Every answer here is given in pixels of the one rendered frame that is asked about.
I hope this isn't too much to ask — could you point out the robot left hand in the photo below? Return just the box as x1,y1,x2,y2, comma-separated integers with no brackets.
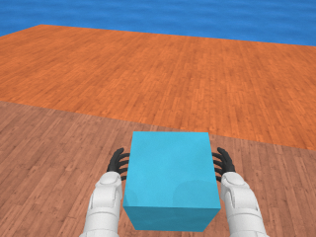
107,147,130,181

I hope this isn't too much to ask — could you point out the carton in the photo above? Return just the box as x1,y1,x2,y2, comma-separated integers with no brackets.
122,131,221,232

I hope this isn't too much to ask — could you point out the robot right hand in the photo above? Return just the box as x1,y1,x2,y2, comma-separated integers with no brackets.
211,147,236,183

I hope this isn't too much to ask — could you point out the right robot forearm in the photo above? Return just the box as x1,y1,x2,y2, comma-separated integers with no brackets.
220,172,270,237

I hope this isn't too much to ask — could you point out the left robot forearm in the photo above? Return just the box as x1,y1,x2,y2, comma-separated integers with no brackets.
79,171,122,237

